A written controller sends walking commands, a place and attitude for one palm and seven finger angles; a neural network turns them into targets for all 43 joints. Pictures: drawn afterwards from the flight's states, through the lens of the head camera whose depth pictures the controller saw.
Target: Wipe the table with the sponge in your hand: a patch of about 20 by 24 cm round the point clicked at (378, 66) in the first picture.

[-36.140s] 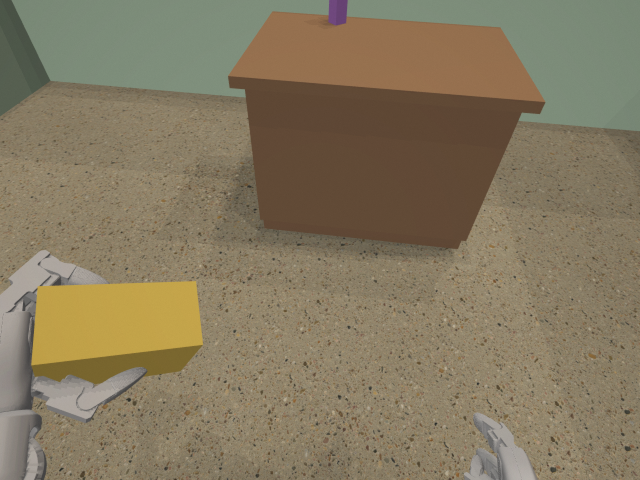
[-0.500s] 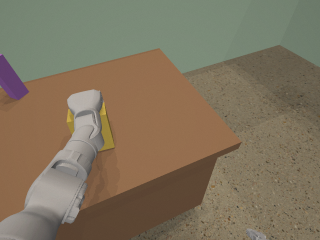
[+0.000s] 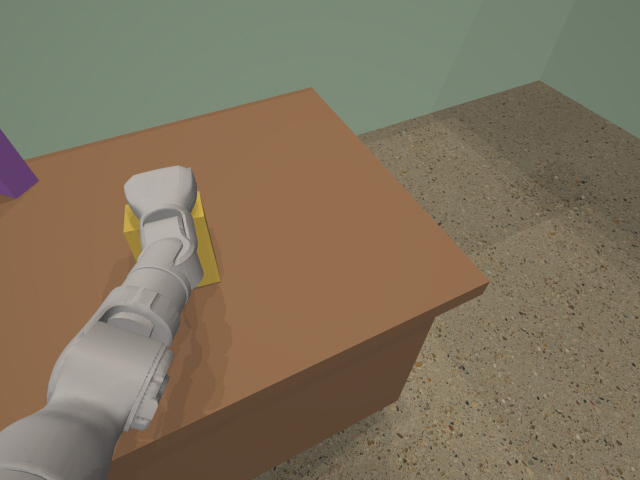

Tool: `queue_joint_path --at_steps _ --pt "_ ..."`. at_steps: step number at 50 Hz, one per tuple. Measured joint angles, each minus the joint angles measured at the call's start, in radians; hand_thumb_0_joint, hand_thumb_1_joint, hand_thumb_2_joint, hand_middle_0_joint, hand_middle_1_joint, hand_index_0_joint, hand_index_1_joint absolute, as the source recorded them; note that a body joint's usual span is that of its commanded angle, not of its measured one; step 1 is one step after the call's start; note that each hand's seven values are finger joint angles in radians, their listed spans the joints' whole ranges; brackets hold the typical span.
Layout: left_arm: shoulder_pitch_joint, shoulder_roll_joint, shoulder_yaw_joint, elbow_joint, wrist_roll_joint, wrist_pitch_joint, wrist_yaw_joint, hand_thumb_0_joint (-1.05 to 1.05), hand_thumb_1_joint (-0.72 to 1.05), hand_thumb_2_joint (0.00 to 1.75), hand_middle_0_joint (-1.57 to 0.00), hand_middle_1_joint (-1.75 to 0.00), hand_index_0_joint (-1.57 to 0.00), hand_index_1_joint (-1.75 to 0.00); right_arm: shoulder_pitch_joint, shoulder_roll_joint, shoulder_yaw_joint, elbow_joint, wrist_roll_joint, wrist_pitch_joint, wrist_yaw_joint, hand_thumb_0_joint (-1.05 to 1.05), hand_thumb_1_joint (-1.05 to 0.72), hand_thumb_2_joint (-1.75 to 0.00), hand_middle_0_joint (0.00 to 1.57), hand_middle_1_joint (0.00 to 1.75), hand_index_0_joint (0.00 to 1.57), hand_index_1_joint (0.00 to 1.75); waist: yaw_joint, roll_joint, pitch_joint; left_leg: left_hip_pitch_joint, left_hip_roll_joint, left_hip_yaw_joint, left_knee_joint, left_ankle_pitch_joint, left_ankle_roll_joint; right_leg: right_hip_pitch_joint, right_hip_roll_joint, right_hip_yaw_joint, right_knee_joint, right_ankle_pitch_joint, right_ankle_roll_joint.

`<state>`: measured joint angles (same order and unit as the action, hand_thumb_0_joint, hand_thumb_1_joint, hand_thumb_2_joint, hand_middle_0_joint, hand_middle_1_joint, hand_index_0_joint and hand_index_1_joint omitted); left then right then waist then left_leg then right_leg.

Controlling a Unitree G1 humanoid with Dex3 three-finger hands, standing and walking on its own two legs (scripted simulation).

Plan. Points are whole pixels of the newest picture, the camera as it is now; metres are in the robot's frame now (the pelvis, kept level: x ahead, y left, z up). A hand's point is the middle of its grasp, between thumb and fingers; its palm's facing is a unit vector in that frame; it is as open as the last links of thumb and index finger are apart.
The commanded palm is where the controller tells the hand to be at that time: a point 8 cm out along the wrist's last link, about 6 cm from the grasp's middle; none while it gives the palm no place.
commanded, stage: wipe back along the third lane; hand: left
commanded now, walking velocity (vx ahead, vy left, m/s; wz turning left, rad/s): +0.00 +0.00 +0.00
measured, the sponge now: (179, 256) +0.44 +0.21 +0.01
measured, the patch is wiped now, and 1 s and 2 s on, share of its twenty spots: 0.95 0.95 0.95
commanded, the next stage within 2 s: none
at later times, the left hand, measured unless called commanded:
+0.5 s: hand (174, 235) +0.43 +0.20 +0.07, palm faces +0.00 -0.03 -1.00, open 10.6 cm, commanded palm +0.37 +0.18 +0.10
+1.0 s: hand (183, 273) +0.36 +0.17 +0.07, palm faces +0.03 -0.06 -1.00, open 10.6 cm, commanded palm +0.32 +0.16 +0.10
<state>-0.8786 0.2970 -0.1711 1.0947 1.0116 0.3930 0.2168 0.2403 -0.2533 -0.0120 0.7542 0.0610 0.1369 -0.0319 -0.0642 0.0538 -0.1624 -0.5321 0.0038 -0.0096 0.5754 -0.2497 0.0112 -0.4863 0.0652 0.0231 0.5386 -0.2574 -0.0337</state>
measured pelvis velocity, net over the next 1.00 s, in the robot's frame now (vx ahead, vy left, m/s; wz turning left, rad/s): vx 0.02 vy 0.00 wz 0.02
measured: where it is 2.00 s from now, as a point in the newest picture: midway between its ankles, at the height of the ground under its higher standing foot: outside the picture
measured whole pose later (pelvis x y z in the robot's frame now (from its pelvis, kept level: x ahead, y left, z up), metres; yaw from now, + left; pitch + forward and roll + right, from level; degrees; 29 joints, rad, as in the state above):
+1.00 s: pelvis +0.02 +0.00 +0.01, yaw +1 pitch +3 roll +0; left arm -0.36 0.20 -0.45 0.36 0.99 0.66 0.15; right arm 0.01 -0.24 0.04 0.66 0.10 0.25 0.05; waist 0.06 0.07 -0.13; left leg -0.28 -0.02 -0.02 0.52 -0.28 0.02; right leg -0.24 0.04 0.02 0.51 -0.31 -0.04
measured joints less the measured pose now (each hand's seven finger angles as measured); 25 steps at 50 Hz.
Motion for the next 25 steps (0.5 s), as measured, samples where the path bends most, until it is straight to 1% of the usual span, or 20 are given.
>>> queue_joint_path --at_steps 3,6,10,13,17,21,25 --pt "0.033 -0.021 -0.017 -0.030 -0.011 0.009 0.033 0.01 -0.58 1.05 -0.68 -1.33 -0.73 -1.28 0.000 0.005 -0.001 0.002 0.002 0.007 0.007 0.01 -0.91 -0.90 0.20 0.30 0.20 0.30 0.012 0.001 -0.005 0.013 -0.004 0.005 -0.004 -0.003 0.005 0.013 -0.004 0.005 -0.005 -0.002 0.005" --pt "0.052 -0.045 -0.046 -0.052 -0.026 0.031 0.060 0.01 -0.56 1.05 -0.66 -1.35 -0.71 -1.30 -0.012 0.014 0.002 0.007 0.006 0.013 0.014 0.01 -0.91 -0.90 0.20 0.30 0.20 0.30 0.024 -0.001 -0.003 0.030 -0.009 0.005 -0.009 -0.005 0.010 0.031 -0.010 0.005 -0.010 -0.004 0.010" --pt "0.066 -0.077 -0.080 -0.076 -0.038 0.074 0.075 0.01 -0.55 1.04 -0.64 -1.37 -0.68 -1.33 -0.042 0.026 0.008 0.010 0.010 0.024 0.020 0.01 -0.91 -0.90 0.20 0.30 0.20 0.30 0.038 -0.005 -0.002 0.052 -0.016 0.005 -0.019 -0.005 0.015 0.054 -0.017 0.005 -0.020 -0.006 0.014" --pt "0.082 -0.095 -0.099 -0.102 -0.047 0.105 0.072 0.01 -0.53 1.04 -0.62 -1.38 -0.67 -1.34 -0.068 0.033 0.013 0.003 0.011 0.035 0.023 0.01 -0.91 -0.90 0.20 0.30 0.20 0.30 0.046 -0.005 -0.002 0.070 -0.021 0.005 -0.027 -0.007 0.018 0.073 -0.021 0.005 -0.029 -0.009 0.016" --pt "0.107 -0.111 -0.121 -0.145 -0.053 0.139 0.054 0.00 -0.52 1.04 -0.61 -1.39 -0.66 -1.35 -0.102 0.038 0.020 -0.013 0.013 0.050 0.023 0.01 -0.91 -0.90 0.20 0.30 0.20 0.30 0.057 -0.007 0.000 0.097 -0.026 0.002 -0.039 -0.010 0.020 0.101 -0.026 0.003 -0.041 -0.014 0.018" --pt "0.144 -0.123 -0.153 -0.210 -0.049 0.166 0.028 0.00 -0.52 1.03 -0.61 -1.39 -0.65 -1.35 -0.126 0.037 0.020 -0.033 0.012 0.063 0.030 0.01 -0.91 -0.90 0.20 0.30 0.20 0.30 0.072 -0.007 -0.002 0.118 -0.030 -0.003 -0.045 -0.017 0.021 0.126 -0.030 -0.001 -0.048 -0.023 0.018" --pt "0.211 -0.130 -0.185 -0.308 -0.043 0.185 0.012 0.00 -0.52 1.03 -0.60 -1.39 -0.65 -1.35 -0.145 0.030 0.018 -0.049 0.013 0.082 0.044 0.01 -0.91 -0.90 0.20 0.30 0.20 0.30 0.092 -0.006 -0.005 0.145 -0.032 -0.006 -0.046 -0.030 0.021 0.155 -0.032 -0.005 -0.052 -0.034 0.017"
